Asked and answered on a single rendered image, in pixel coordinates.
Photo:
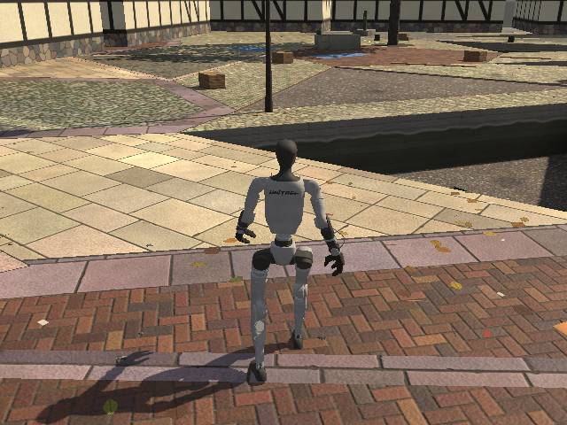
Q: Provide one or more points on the right robot forearm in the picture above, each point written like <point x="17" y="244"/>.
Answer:
<point x="330" y="239"/>

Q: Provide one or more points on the robot left upper arm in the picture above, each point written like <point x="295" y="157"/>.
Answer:
<point x="257" y="186"/>

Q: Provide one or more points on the left robot forearm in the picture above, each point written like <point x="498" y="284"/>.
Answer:
<point x="241" y="226"/>

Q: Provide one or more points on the left robot hand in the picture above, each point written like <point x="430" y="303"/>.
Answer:
<point x="240" y="238"/>

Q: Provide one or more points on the robot left thigh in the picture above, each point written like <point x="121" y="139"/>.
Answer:
<point x="261" y="260"/>

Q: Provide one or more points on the robot left shin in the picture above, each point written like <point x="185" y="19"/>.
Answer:
<point x="258" y="329"/>

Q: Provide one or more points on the robot right upper arm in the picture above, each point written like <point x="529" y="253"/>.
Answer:
<point x="313" y="188"/>

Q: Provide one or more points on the right robot hand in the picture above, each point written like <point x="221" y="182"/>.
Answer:
<point x="338" y="264"/>

